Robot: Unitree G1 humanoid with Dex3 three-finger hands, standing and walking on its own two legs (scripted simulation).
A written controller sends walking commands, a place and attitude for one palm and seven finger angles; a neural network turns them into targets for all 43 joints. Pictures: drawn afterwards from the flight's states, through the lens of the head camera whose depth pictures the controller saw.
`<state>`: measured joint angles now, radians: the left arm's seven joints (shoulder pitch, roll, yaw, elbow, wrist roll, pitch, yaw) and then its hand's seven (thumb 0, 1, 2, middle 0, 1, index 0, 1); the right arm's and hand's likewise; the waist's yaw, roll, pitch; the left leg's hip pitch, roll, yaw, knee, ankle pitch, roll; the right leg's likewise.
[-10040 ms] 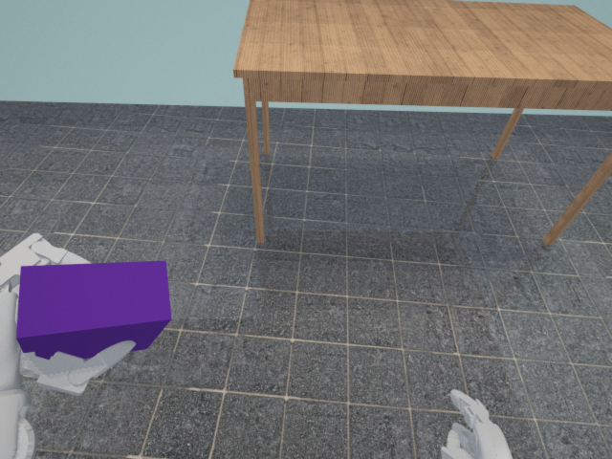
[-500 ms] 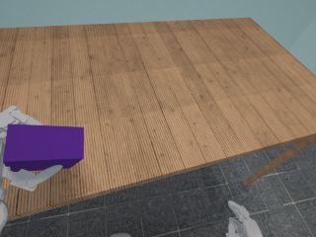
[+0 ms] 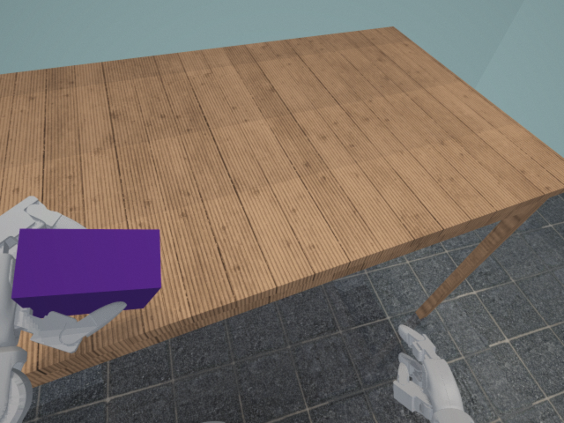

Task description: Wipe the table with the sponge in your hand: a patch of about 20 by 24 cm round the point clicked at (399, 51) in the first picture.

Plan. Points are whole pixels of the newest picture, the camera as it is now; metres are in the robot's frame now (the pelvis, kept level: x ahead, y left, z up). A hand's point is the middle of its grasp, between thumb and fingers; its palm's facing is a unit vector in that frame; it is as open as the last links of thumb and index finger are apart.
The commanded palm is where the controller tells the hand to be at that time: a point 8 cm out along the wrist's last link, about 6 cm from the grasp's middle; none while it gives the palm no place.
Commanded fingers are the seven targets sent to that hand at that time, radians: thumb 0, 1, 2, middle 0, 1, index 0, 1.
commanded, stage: come to a stop and stand still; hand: left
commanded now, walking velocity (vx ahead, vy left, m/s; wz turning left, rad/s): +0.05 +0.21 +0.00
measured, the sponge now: (112, 275) +0.24 +0.20 +0.14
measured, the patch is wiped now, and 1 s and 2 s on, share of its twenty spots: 0.00 0.00 0.00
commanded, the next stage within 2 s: look again from close up in 1.00 s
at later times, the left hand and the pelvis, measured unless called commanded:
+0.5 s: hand (20, 233) +0.25 +0.29 +0.18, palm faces +0.41 -0.84 -0.36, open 9.9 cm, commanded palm +0.18 +0.30 +0.18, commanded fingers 0.00 0.10 1.30 -1.20 -1.60 -1.20 -1.60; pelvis +0.01 +0.03 +0.00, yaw -3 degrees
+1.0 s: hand (28, 228) +0.27 +0.30 +0.16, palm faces +0.30 -0.87 -0.39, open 9.9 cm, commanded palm +0.21 +0.34 +0.18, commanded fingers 0.00 0.10 1.30 -1.20 -1.60 -1.20 -1.60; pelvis +0.04 +0.07 +0.00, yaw -3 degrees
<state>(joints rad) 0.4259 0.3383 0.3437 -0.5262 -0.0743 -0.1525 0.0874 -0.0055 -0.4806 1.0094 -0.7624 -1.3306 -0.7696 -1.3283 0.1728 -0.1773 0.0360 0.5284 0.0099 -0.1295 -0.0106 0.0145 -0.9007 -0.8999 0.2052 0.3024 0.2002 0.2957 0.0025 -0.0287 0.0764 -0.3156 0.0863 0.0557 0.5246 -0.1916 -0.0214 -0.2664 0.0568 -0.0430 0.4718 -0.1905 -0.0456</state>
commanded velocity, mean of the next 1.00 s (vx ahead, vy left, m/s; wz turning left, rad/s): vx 0.00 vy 0.03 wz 0.00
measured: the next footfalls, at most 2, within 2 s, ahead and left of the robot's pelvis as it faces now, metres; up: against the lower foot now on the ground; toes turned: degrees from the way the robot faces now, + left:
none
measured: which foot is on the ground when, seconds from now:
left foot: down 0.00-1.00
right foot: down 0.00-1.00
